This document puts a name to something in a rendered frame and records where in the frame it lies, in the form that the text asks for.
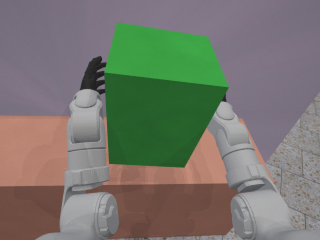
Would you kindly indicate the robot right hand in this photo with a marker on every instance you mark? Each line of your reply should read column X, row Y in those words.
column 224, row 98

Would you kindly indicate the left robot forearm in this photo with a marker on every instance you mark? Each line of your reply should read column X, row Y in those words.
column 86, row 143

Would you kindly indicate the right robot forearm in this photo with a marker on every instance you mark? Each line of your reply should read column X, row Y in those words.
column 244, row 171

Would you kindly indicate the pedestal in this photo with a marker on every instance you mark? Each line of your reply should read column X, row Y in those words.
column 152, row 201

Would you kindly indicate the carton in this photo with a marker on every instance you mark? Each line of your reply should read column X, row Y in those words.
column 162, row 89

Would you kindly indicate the left robot upper arm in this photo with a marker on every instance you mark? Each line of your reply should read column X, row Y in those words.
column 89, row 216

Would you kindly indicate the right robot upper arm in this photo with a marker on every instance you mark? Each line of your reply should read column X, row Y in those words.
column 263, row 215

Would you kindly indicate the robot left hand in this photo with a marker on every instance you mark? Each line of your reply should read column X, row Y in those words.
column 91, row 75

